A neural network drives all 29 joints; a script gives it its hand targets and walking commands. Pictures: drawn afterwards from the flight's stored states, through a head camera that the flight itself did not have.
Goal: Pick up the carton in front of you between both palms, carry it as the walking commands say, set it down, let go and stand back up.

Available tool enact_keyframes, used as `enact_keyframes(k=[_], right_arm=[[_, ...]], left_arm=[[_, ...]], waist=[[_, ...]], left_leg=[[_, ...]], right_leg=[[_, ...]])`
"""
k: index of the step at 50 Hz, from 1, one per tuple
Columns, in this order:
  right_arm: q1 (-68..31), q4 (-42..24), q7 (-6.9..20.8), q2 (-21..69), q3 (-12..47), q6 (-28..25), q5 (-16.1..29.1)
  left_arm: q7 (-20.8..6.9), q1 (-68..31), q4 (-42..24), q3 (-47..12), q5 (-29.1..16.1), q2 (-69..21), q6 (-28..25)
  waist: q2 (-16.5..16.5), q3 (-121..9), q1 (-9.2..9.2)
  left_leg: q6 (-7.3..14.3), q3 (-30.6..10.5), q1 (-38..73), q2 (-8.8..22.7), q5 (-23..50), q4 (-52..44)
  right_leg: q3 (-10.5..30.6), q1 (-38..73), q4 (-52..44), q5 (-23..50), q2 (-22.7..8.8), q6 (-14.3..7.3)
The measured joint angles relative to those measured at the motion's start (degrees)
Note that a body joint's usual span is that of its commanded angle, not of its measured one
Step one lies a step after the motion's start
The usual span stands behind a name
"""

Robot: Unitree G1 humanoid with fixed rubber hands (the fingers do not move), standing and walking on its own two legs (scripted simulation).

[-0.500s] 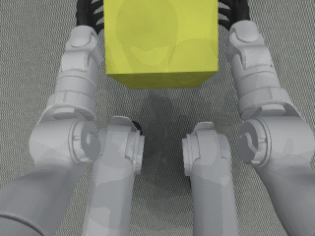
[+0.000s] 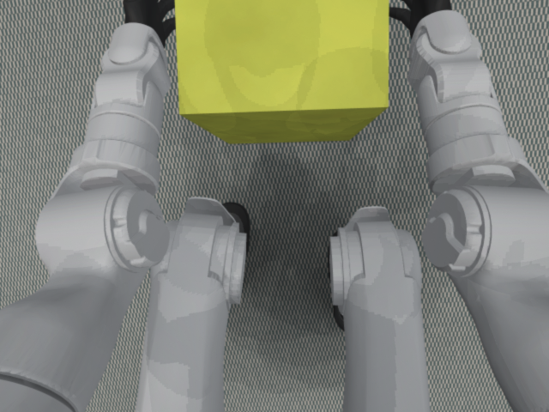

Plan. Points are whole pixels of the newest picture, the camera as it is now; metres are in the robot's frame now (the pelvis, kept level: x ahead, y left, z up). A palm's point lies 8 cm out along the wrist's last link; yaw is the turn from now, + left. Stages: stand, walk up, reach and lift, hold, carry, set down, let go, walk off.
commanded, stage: set down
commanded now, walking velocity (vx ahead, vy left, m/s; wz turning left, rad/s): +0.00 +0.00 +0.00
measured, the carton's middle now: (284, 55) +0.51 +0.03 -0.24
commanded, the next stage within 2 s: let go in 1.36 s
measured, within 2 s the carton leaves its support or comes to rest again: rests again in 0.06 s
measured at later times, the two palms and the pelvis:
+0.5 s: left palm (117, 23) +0.51 +0.20 -0.13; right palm (483, 5) +0.53 -0.17 -0.13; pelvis +0.00 +0.01 +0.01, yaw -1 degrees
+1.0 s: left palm out of the picture +0.51 +0.21 +0.03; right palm out of the picture +0.54 -0.18 +0.03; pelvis +0.02 +0.01 +0.14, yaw -1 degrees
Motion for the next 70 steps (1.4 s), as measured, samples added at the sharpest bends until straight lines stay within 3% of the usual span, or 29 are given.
enact_keyframes(k=[3, 6, 12, 19, 26, 37, 50, 70], right_arm=[[0.4, 2.1, -1.3, -1.5, 3.4, -1.1, 2.6], [2.0, 3.0, -3.4, -4.5, 7.4, -2.7, 8.2], [4.6, -0.2, -4.5, -9.4, 15.4, -4.4, 18.4], [6.3, -6.2, -5.3, -10.1, 17.4, -3.3, 21.8], [9.6, -11.7, -5.8, -8.5, 13.9, 0.7, 19.7], [10.7, -6.8, -4.0, -6.7, 8.5, 0.8, 15.0], [17.6, -16.0, -2.0, -6.1, 7.3, 3.7, 12.9], [23.0, -14.0, 1.0, -3.9, 3.7, 1.9, 9.0]], left_arm=[[1.1, 0.0, 3.7, -3.6, -2.5, 1.5, -1.3], [3.2, 0.6, 6.4, -8.1, -7.9, 3.6, -3.3], [4.5, 1.8, 5.9, -16.4, -18.8, 8.1, -5.7], [6.1, 3.7, 0.2, -20.6, -23.8, 8.4, -4.8], [8.1, 9.0, -9.7, -18.8, -20.0, 4.5, -0.6], [7.4, 12.0, -10.2, -14.5, -14.3, 1.7, 1.1], [6.0, 19.0, -18.8, -13.1, -13.2, 0.5, 3.9], [2.7, 25.7, -18.9, -10.5, -8.9, -1.8, 2.4]], waist=[[-0.2, 1.1, 0.04], [0.0, 2.4, 0.34], [-0.3, 3.9, 0.28], [-0.2, 2.1, -0.07], [-1.2, -2.7, 0.12], [-1.9, -13.6, 0.57], [-1.7, -18.7, 0.81], [-2.2, -22.5, 1.11]], left_leg=[[0.0, 0.1, 0.3, 0.3, -0.4, 0.3], [0.3, 0.4, 0.4, 0.8, -0.7, 0.6], [1.5, 1.7, -0.3, 2.3, -1.1, 1.8], [2.3, 2.2, -1.1, 2.5, -0.6, 2.6], [2.6, 1.9, 2.4, 2.2, -0.2, -1.9], [2.8, 1.5, 6.8, 2.1, 1.4, -14.2], [2.9, 1.4, 14.9, 2.2, 2.8, -26.7], [3.0, 0.7, 35.2, 2.4, 9.3, -52.2]], right_leg=[[-0.1, 0.2, 0.3, -0.3, -0.2, -0.1], [-0.3, 0.3, 0.4, -0.5, -0.8, -0.2], [-0.8, -0.8, 1.6, -0.4, -2.7, -1.2], [-0.7, -1.3, 2.3, -0.1, -3.5, -1.0], [-0.9, 2.4, -2.7, 0.5, -3.8, -1.1], [-0.7, 6.5, -15.5, 3.0, -4.1, -1.2], [0.0, 14.1, -28.4, 5.3, -3.9, -1.2], [0.7, 34.1, -54.5, 12.7, -4.1, -1.4]])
